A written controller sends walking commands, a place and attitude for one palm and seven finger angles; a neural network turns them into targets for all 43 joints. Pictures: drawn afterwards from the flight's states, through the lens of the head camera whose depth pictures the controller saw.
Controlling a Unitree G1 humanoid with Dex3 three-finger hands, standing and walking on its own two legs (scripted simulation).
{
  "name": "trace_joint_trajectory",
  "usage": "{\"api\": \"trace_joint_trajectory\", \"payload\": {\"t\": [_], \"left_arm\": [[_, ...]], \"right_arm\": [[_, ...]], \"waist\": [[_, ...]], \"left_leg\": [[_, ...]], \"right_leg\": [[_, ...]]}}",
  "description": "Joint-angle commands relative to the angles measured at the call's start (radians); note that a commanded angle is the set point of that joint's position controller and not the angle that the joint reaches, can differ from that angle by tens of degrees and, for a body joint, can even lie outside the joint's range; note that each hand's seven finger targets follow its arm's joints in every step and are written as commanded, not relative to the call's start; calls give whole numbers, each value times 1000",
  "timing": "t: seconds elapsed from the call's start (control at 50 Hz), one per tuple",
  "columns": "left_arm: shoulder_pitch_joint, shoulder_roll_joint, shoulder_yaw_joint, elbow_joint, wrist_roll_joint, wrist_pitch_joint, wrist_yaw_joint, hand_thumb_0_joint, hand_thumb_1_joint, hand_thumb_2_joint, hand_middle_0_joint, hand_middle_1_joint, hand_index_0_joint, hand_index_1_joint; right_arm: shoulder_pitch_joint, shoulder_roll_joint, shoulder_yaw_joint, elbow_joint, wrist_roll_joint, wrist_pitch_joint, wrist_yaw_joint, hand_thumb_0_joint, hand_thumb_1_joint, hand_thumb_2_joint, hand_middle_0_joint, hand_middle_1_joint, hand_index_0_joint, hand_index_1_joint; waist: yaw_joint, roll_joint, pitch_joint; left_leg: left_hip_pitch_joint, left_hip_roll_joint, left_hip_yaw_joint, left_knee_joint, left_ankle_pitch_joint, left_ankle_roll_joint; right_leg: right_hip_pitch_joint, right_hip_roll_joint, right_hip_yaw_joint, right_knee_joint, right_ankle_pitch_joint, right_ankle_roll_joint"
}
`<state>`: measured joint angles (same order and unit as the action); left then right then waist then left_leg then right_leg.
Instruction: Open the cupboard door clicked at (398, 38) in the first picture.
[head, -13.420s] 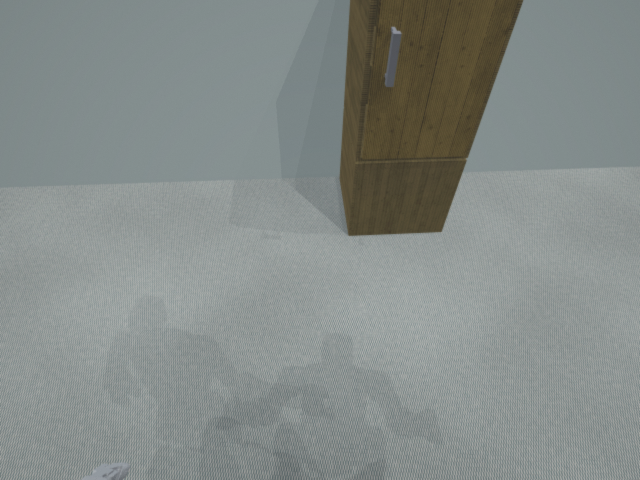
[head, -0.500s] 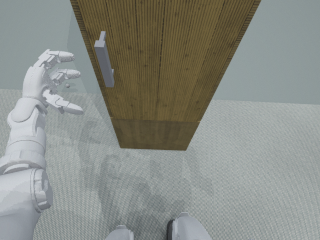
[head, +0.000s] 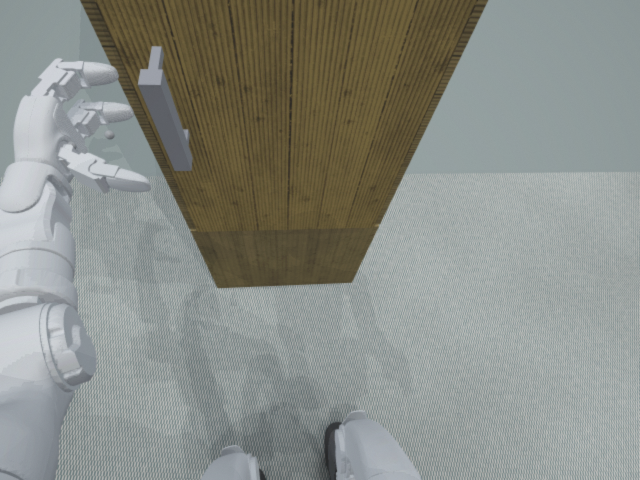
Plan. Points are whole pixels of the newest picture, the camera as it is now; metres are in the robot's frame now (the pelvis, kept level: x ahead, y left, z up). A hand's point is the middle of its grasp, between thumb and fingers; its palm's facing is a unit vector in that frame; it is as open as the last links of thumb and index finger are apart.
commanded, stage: move the hooked fingers beside the handle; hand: left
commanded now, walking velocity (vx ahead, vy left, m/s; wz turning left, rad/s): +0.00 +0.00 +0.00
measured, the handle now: (171, 113) +0.54 +0.13 +0.07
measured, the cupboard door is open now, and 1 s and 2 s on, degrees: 0 0 0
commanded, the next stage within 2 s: slide the fingers in behind the handle in 0.62 s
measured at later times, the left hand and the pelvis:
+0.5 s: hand (105, 147) +0.49 +0.19 +0.08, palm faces -0.06 -1.00 -0.02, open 14.0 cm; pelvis +0.00 +0.00 +0.00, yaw +1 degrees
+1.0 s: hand (127, 149) +0.49 +0.17 +0.08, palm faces -0.08 -1.00 -0.01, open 14.0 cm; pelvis +0.00 +0.00 +0.00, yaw +1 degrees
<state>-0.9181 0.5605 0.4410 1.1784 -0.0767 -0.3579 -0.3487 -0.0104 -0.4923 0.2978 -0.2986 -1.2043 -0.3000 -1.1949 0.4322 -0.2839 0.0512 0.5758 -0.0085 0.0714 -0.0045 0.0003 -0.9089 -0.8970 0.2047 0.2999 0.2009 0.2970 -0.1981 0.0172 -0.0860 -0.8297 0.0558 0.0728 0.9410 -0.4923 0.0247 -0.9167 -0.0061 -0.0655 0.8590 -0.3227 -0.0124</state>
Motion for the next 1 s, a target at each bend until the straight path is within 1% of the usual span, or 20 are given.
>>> {"api": "trace_joint_trajectory", "payload": {"t": [0.0,0.04,0.1,0.14,0.16,0.2,0.24,0.26,0.3,0.32,0.36,0.38,0.42,0.46,0.62,0.74,0.8,0.88,0.92,0.98], "left_arm": [[-368,252,24,-261,-44,-77,-7,0,-500,300,-300,-1200,-300,-1200],[-360,258,33,-277,-53,-78,-5,0,-500,300,-300,-1200,-300,-1200],[-320,231,18,-335,-57,-82,-8,0,-500,300,-300,-1200,-300,-1200],[-301,172,-27,-288,-66,-66,-10,0,-500,300,-300,-1200,-300,-1200],[-329,145,-48,-286,-71,-66,-14,0,-500,300,-300,-1200,-300,-1200],[-344,176,-24,-288,-69,-68,-10,0,-500,300,-300,-1200,-300,-1200],[-346,137,-55,-260,-66,-67,-3,0,-500,300,-300,-1200,-300,-1200],[-387,121,-76,-280,-66,-78,-1,0,-500,300,-300,-1200,-300,-1200],[-377,170,-36,-262,-55,-86,9,0,-500,300,-300,-1200,-300,-1200],[-395,144,-56,-272,-57,-89,12,0,-500,300,-300,-1200,-300,-1200],[-396,138,-59,-278,-59,-97,14,0,-500,300,-300,-1200,-300,-1200],[-377,177,-28,-281,-52,-100,18,0,-500,300,-300,-1200,-300,-1200],[-378,132,-60,-275,-53,-96,21,0,-500,300,-300,-1200,-300,-1200],[-358,167,-32,-236,-52,-87,25,0,-500,300,-300,-1200,-300,-1200],[-362,209,0,-266,-58,-97,12,0,-500,300,-300,-1200,-300,-1200],[-387,169,-46,-228,-61,-81,-6,0,-500,300,-300,-1200,-300,-1200],[-410,128,-74,-258,-65,-93,-4,0,-500,300,-300,-1200,-300,-1200],[-413,91,-92,-266,-63,-100,22,0,-500,300,-300,-1200,-300,-1200],[-401,74,-96,-230,-57,-90,46,0,-500,300,-300,-1200,-300,-1200],[-416,138,-49,-253,-34,-100,81,0,-500,300,-300,-1200,-300,-1200]], "right_arm": [[166,-175,-77,-63,-2,-7,-12,0,-900,-900,200,300,200,300],[165,-176,-80,-58,0,-4,-12,0,-900,-900,200,300,200,300],[159,-167,-84,-57,1,-3,-9,0,-900,-900,200,300,200,300],[150,-166,-82,-49,6,-3,-8,0,-900,-900,200,300,200,300],[150,-165,-80,-46,5,-3,-11,0,-900,-900,200,300,200,300],[151,-171,-84,-36,4,-3,-12,0,-900,-900,200,300,200,300],[138,-164,-79,-36,5,-8,-13,0,-900,-900,200,300,200,300],[138,-164,-77,-34,4,-11,-13,0,-900,-900,200,300,200,300],[139,-168,-80,-27,1,-11,-13,0,-900,-900,200,300,200,300],[136,-165,-78,-30,1,-12,-13,0,-900,-900,200,300,200,300],[133,-164,-77,-33,0,-16,-10,0,-900,-900,200,300,200,300],[133,-167,-79,-33,0,-14,-9,0,-900,-900,200,300,200,300],[123,-161,-78,-35,1,-13,-7,0,-900,-900,200,300,200,300],[125,-168,-76,-42,2,-10,-10,0,-900,-900,200,300,200,300],[117,-168,-72,-53,4,-14,-13,0,-900,-900,200,300,200,300],[118,-168,-68,-42,8,-21,-18,0,-900,-900,200,300,200,300],[124,-166,-74,-36,6,-28,-18,0,-900,-900,200,300,200,300],[135,-166,-79,-23,0,-32,-10,0,-900,-900,200,300,200,300],[133,-164,-79,-20,0,-30,-6,0,-900,-900,200,300,200,300],[136,-166,-76,-31,-4,-30,-5,0,-900,-900,200,300,200,300]], "waist": [[40,131,-538],[39,95,-524],[54,167,-556],[33,97,-469],[22,107,-447],[32,110,-473],[20,96,-426],[12,126,-416],[27,125,-456],[15,107,-463],[23,143,-471],[38,138,-495],[28,124,-487],[26,74,-462],[41,84,-501],[20,81,-429],[16,128,-464],[20,133,-483],[12,79,-441],[31,98,-470]], "left_leg": [[248,-32,-91,-98,535,-6],[234,-33,-89,-103,525,-4],[308,-27,-96,-102,619,-13],[274,-26,-93,-111,563,-7],[282,-26,-96,-110,575,-5],[292,-28,-99,-109,561,-10],[261,-32,-94,-114,513,-7],[277,-32,-103,-110,526,-9],[292,-31,-108,-100,540,-15],[293,-31,-110,-100,548,-14],[308,-32,-112,-94,581,-17],[315,-29,-117,-92,599,-22],[307,-29,-113,-92,590,-20],[254,-34,-107,-91,540,-11],[226,-41,-94,-98,476,-7],[179,-45,-90,-116,368,-1],[248,-42,-101,-111,411,-8],[290,-38,-117,-107,469,-16],[245,-40,-107,-107,423,-10],[222,-48,-103,-111,412,-8]], "right_leg": [[396,39,49,-35,393,-12],[421,40,49,-44,401,-10],[406,40,43,-41,427,-14],[379,42,36,-58,390,-8],[364,42,32,-56,392,-12],[365,40,35,-55,378,-11],[352,38,34,-58,355,-9],[328,37,30,-52,347,-14],[329,37,32,-44,343,-13],[331,36,31,-41,354,-11],[331,36,30,-34,368,-16],[337,36,31,-30,367,-15],[336,35,30,-33,369,-11],[358,36,32,-31,366,-13],[411,34,47,-38,363,-12],[384,33,47,-58,289,-10],[341,34,39,-54,284,-13],[313,36,28,-45,289,-14],[313,35,29,-52,277,-10],[353,32,38,-42,289,-13]]}}
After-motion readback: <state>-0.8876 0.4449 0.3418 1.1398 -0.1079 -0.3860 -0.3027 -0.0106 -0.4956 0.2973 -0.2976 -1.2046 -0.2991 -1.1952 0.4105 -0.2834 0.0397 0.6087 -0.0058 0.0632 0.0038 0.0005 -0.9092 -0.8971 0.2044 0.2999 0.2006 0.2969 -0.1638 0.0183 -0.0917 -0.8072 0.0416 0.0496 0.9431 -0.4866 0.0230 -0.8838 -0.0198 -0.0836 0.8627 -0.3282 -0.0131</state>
